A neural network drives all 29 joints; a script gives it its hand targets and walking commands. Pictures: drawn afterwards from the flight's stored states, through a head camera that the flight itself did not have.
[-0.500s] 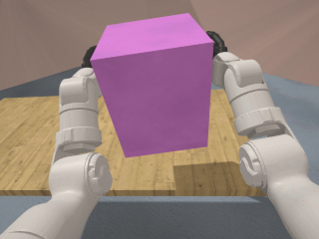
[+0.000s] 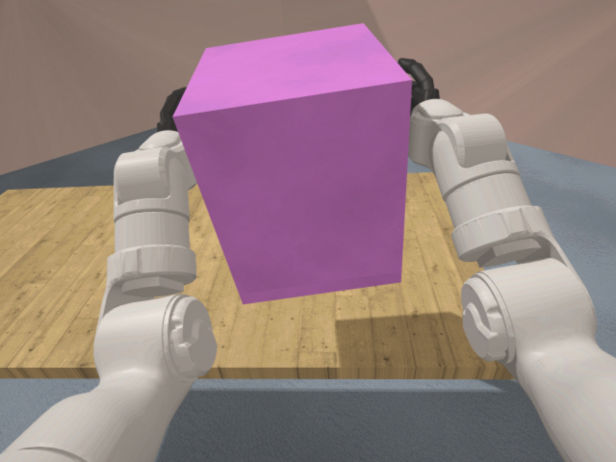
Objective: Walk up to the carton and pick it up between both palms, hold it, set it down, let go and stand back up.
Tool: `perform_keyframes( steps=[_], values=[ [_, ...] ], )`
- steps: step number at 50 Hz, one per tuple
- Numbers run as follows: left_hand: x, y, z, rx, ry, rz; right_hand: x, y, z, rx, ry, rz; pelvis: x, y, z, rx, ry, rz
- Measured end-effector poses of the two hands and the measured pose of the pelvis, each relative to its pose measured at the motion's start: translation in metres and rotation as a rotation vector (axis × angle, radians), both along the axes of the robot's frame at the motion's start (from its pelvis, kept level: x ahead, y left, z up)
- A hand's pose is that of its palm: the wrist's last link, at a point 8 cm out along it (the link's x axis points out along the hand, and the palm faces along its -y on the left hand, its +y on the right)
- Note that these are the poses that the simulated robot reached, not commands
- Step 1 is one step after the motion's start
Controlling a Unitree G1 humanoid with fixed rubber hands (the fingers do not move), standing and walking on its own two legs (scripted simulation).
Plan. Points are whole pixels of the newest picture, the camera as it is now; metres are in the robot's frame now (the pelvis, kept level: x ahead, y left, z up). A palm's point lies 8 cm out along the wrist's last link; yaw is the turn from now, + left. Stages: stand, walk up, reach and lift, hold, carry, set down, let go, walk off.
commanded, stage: set down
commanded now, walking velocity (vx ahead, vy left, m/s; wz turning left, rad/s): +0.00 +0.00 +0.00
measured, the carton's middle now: (302, 164) +0.38 +0.01 +0.27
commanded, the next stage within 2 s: none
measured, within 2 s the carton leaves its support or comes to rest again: neither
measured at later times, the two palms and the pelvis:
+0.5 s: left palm (183, 159) +0.41 +0.17 +0.27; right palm (401, 137) +0.42 -0.12 +0.28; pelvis +0.01 +0.00 +0.00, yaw +0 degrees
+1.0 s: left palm (189, 181) +0.40 +0.17 +0.24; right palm (401, 158) +0.42 -0.12 +0.25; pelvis +0.01 +0.01 +0.00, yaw +0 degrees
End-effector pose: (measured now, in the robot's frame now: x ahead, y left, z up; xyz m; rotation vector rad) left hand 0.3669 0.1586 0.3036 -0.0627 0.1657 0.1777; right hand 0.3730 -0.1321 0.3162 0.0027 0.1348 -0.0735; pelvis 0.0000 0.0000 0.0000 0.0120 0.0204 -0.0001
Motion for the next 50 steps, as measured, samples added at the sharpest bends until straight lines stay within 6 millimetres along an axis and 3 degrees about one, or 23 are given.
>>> perform_keyframes(
  steps=[7, 11, 24, 32, 50],
  values=[
    [0.003, 0.004, 0.015, 0.013, -0.089, -0.002, 0.005, 0.003, 0.017, 0.014, -0.088, 0.009, 0.000, 0.000, 0.000, 0.000, 0.000, 0.000],
    [0.009, 0.008, 0.018, 0.028, -0.115, -0.002, 0.012, 0.007, 0.016, 0.018, -0.113, 0.018, 0.000, 0.000, 0.000, 0.000, 0.000, 0.000],
    [0.040, 0.013, -0.028, 0.109, -0.048, 0.003, 0.048, 0.012, -0.037, 0.014, -0.066, 0.026, 0.006, 0.001, 0.001, -0.002, 0.010, 0.000],
    [0.047, 0.010, -0.055, 0.155, 0.001, -0.002, 0.053, 0.010, -0.065, 0.011, -0.029, 0.017, 0.013, 0.005, 0.002, -0.007, 0.020, -0.001],
    [0.037, 0.010, -0.062, 0.095, 0.000, 0.007, 0.043, 0.010, -0.068, 0.011, -0.031, 0.018, 0.006, 0.006, 0.002, -0.009, 0.010, 0.000]
  ],
)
